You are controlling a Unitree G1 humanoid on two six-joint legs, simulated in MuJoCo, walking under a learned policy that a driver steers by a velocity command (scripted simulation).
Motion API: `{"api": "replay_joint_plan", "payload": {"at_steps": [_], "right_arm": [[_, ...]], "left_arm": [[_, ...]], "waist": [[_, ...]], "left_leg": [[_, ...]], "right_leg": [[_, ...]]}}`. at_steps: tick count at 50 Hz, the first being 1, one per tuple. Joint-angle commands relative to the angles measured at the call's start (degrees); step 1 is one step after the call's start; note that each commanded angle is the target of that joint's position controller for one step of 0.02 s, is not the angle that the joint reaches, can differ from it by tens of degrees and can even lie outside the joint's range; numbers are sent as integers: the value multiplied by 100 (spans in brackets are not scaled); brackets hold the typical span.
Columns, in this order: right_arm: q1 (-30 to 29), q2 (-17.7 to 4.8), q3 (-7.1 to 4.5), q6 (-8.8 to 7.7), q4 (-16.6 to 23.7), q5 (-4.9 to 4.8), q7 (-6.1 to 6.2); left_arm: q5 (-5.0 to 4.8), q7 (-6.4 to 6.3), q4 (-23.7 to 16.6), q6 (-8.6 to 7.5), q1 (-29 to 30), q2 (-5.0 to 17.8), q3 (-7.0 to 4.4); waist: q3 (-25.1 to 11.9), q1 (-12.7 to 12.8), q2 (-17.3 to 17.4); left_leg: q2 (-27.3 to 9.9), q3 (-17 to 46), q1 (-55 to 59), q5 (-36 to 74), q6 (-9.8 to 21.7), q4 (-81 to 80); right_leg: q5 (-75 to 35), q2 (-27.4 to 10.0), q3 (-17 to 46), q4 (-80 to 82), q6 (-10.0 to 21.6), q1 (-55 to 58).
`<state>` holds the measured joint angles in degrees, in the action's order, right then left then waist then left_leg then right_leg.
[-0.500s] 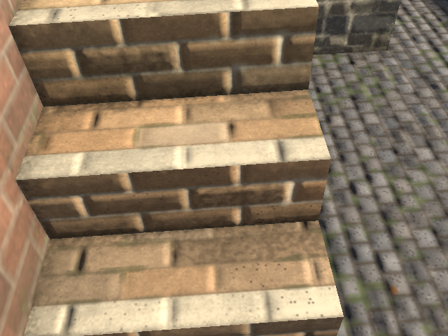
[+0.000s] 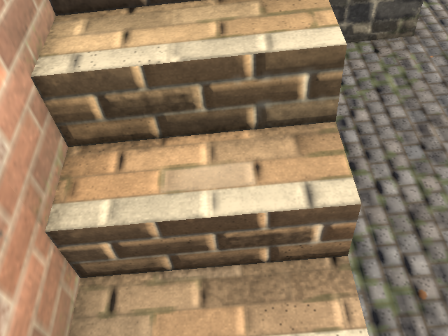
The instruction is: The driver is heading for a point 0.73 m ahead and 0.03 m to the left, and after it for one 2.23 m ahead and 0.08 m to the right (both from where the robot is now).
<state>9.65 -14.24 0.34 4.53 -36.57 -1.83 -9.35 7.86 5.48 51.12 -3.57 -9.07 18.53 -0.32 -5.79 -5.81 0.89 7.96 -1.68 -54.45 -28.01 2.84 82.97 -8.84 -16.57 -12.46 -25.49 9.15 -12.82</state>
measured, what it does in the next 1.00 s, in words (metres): climbs: right foot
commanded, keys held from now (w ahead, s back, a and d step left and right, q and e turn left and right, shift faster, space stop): w+q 0.16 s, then w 0.62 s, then no key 0.22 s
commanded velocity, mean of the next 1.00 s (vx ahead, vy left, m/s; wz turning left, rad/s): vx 0.46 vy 0.00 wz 0.21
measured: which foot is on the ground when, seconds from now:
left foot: down 0.00-0.68, up 0.70-1.00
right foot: down 0.00-0.00, up 0.02-0.66, down 0.68-1.00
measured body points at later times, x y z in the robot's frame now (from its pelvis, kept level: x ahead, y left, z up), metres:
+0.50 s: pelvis +0.03 +0.03 +0.05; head +0.05 +0.04 +0.50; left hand +0.29 +0.25 -0.04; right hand -0.07 -0.11 -0.10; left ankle +0.05 +0.12 -0.60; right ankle +0.03 -0.13 -0.50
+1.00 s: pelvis +0.02 -0.02 +0.10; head +0.01 +0.00 +0.55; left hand +0.03 +0.25 -0.04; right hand +0.19 -0.27 +0.01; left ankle -0.03 +0.10 -0.46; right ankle +0.08 -0.13 -0.59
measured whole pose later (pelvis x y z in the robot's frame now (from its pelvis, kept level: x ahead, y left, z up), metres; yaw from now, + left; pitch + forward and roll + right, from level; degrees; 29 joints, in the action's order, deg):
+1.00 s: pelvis +0.02 -0.02 +0.10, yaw +11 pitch +0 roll -2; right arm 12.9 -15.3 -3.7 1.9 -41.3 3.1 3.2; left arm 3.3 -2.5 56.7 -6.5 -15.8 13.0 -3.6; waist -1.3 -2.0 0.6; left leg 1.3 4.4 -40.5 -10.4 -1.2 91.7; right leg 29.4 1.0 -3.0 -49.2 5.3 -26.9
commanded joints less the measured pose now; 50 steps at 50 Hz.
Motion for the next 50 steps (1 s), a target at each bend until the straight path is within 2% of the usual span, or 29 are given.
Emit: {"api": "replay_joint_plan", "payload": {"at_steps": [1, 2, 3, 4, 5, 7, 9, 10, 12, 18, 24, 25, 27, 28, 29, 31, 32, 33, 34, 35, 36, 37, 38, 39, 40, 42, 46, 48, 50], "right_arm": [[2114, -375, -143, 188, -689, 448, 218], [2859, -60, -121, 65, -1286, 550, 316], [3780, -501, -169, -114, -1680, 630, 391], [3660, -280, -103, -248, -1971, 538, 296], [3360, -13, -19, -387, -2253, 505, 289], [2324, 189, 142, -786, -2395, 341, 214], [1555, 137, 166, -808, -2266, 396, 108], [1349, 256, 257, -785, -2235, 259, 104], [2505, 573, 407, -716, -2606, 283, 333], [3053, 601, 428, -775, -2949, 215, 455], [3107, 525, 301, -856, -2885, 207, 629], [3504, 551, 235, -875, -3032, 317, 620], [3534, 510, 170, -923, -3006, 321, 651], [3192, 145, -30, -967, -2846, 85, 590], [2776, -44, -174, -922, -2684, -5, 610], [2202, -339, -362, -931, -2577, 337, 462], [1581, -505, -441, -960, -2369, 318, 432], [1036, -464, -415, -900, -2209, 295, 302], [1053, -138, -339, -863, -2271, 432, 177], [969, 230, -248, -724, -2091, 746, 14], [937, 378, -193, -712, -1904, 734, 18], [917, 403, -157, -789, -2027, 711, 212], [328, 243, -329, -555, -1051, 364, 1141], [767, -117, -324, -448, -1040, 470, 1345], [928, -313, -439, -358, -892, 559, 1474], [1455, -268, -487, -207, -901, 529, 1472], [898, -261, -454, -252, -448, 496, 1340], [711, -131, -388, -260, -319, 589, 1241], [917, -212, -404, -225, -465, 410, 1197]], "left_arm": [[332, 204, -63, 255, -604, 120, -145], [8, 136, -120, 336, -271, -322, 59], [-21, 307, -581, 317, -370, -676, 265], [-319, 105, -715, 304, 417, -300, 106], [-396, -171, -775, 290, 979, -2, 104], [-293, -561, -1011, 306, 1243, 73, 66], [-444, -725, -1281, 558, 1450, 175, -26], [-287, -736, -1158, 717, 1417, 175, -67], [-120, -724, -897, 823, 1444, 4, -52], [-96, -821, -920, 622, 2158, 34, -90], [-295, -735, -935, 540, 2214, -80, -60], [-377, -780, -1145, 511, 2649, -221, 13], [-457, -784, -1199, 407, 2778, -373, 63], [-497, -676, -1452, 405, 3050, -436, 181], [-513, -567, -1622, 439, 3076, -529, 254], [-622, -384, -1255, 392, 1989, -645, 193], [-659, -317, -954, 330, 1073, -333, 48], [-547, -285, -656, 301, 312, -77, -110], [-538, -332, 3, 258, -729, 30, -203], [-697, -462, 99, 295, -806, 638, -354], [-789, -552, -228, 223, -420, 1033, -466], [-738, -498, -461, 147, 177, 561, -354], [-859, -711, -903, -28, 1866, -316, -236], [-885, -793, -505, -210, 1696, -408, -236], [-765, -892, -210, -325, 1258, -193, -320], [-637, -794, 101, -344, 837, -170, -346], [-473, -837, 223, -404, 54, -29, -411], [-410, -874, 166, -387, -265, -46, -410], [-439, -744, -30, -453, -40, -82, -389]], "waist": [[-428, 14, -30], [-278, -368, 144], [-1050, -148, 1380], [-578, -242, 940], [-250, -307, 422], [-240, 414, -56], [-432, 632, -340], [-336, 604, -509], [-999, -169, -62], [-1141, -431, 476], [-993, -451, 778], [-833, -617, 693], [-788, -620, 925], [-498, -462, 705], [-590, -413, 765], [-355, 53, 1471], [-332, 427, 1298], [-308, 858, 599], [-148, 998, 137], [-164, 894, -421], [88, 931, -1050], [53, 705, -234], [-18, -117, -1129], [15, -305, -750], [309, -335, -547], [640, -424, -434], [797, 19, -289], [709, 173, -172], [642, 96, -240]], "left_leg": [[402, 1092, 1971, 1813, 1096, -3230], [97, 1604, 2810, 749, 1029, -3804], [-365, 3394, 3520, 2309, 1572, -3147], [-551, 3715, 2985, 1799, 1521, -3231], [-431, 3553, 2333, 1056, 1395, -2933], [-92, 3125, 1576, 867, 1128, -3026], [-91, 3031, 829, 637, 1160, -3421], [-304, 3335, 1140, 1317, 1415, -3609], [-581, 4337, 2484, 2855, 1726, -3219], [-503, 4364, 2639, 2483, 1534, -3378], [-408, 4246, 3015, 2390, 1372, -3252], [-565, 4655, 3128, 2261, 1379, -3340], [-566, 4650, 3435, 2366, 1349, -3323], [-525, 4205, 3230, 1710, 1327, -4075], [-279, 3843, 2606, 1676, 1319, -4056], [-525, 3699, 1012, 1520, 1327, -4754], [-476, 3436, 798, 940, 1203, -4341], [-155, 2798, 448, 497, 1121, -3452], [163, 2316, -526, 356, 929, -2223], [476, 2131, -1724, 766, 266, -891], [396, 2380, -3057, 806, -409, 1417], [167, 2753, -3271, 1367, -486, 3279], [-218, 1253, -1199, 1047, -574, 1976], [-454, 1225, -25, 1575, -554, 1927], [-372, 1112, 337, 1848, -594, 2437], [-382, 929, 522, 1784, -661, 2414], [-704, 776, 802, 1743, -531, 1232], [-760, 736, 920, 1749, -392, 1002], [-634, 278, 1649, 1951, -287, 713]], "right_leg": [[70, 804, 531, -3606, 608, -1636], [1179, 1035, 1374, -4936, 586, -3364], [1031, 1519, 2408, -5966, 367, -4331], [1806, 1812, 2566, -7123, 465, -4594], [1709, 1853, 2849, -7819, 540, -4957], [1756, 1737, 2567, -7585, 249, -4822], [2541, 1827, 2364, -7101, -447, -4570], [2447, 1864, 2355, -7680, -642, -5040], [2232, 2006, 2914, -7616, -720, -5793], [2902, 1907, 2502, -7163, -759, -5602], [3006, 1888, 2383, -7417, -722, -5930], [3526, 1885, 2496, -7021, -716, -6073], [3490, 1866, 2418, -6914, -721, -6290], [5180, 1916, 1698, -5320, -891, -5737], [5519, 2078, 1363, -4254, -993, -4623], [4032, 2101, 745, -4024, -1296, -1803], [3671, 2099, 799, -3782, -1471, -1104], [3293, 2233, 727, -2804, -1373, -323], [3534, 2321, 1202, -2001, -1066, 692], [3490, 1365, 3575, -1147, -31, 1118], [5370, -91, 6450, -612, 1475, 645], [5232, -303, 6445, -548, 1390, 174], [4841, 13, 3972, 205, 75, -778], [4920, 472, 3522, 125, -128, -1864], [5114, 499, 3511, 176, -32, -2444], [4928, 747, 2939, -39, -25, -2325], [4244, 666, 3062, -186, 223, -1431], [4030, 575, 3152, -683, 434, -1069], [3811, 723, 2986, -1360, 505, -1520]]}}
Velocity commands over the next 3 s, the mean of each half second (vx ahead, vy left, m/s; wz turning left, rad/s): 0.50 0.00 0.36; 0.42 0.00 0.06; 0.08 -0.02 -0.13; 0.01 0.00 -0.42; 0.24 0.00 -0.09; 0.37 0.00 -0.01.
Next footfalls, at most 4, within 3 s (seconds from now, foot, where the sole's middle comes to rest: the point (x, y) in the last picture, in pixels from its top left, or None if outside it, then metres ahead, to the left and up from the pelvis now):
0.68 right None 0.12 -0.12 -0.62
1.18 left None -0.04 0.15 -0.84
1.48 right None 0.15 -0.09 -0.63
2.14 left None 0.17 0.20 -0.63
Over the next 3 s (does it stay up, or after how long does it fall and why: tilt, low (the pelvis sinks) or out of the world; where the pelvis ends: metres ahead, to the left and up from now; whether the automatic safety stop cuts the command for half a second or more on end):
stays up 0.29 0.10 0.23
